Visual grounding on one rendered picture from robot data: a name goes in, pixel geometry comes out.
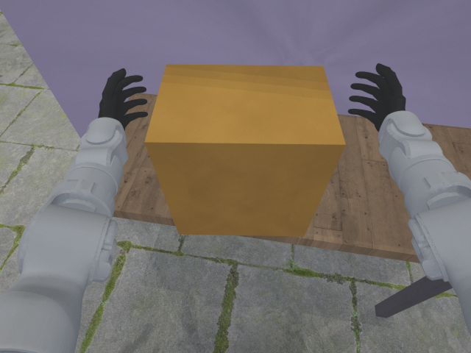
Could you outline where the left robot upper arm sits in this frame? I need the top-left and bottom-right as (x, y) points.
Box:
(0, 204), (118, 353)

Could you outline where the left robot forearm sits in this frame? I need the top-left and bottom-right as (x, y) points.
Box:
(18, 117), (128, 274)

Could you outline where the right robot forearm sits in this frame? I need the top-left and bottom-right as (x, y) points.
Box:
(378, 110), (471, 218)

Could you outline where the carton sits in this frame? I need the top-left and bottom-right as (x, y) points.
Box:
(144, 64), (346, 236)

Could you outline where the robot right hand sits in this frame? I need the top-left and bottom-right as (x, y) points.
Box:
(348, 63), (406, 132)

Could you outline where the right robot upper arm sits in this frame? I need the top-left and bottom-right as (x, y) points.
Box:
(407, 198), (471, 335)

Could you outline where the robot left hand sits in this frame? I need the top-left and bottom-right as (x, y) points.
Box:
(98, 68), (148, 131)

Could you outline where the table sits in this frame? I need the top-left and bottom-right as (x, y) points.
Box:
(113, 93), (471, 318)

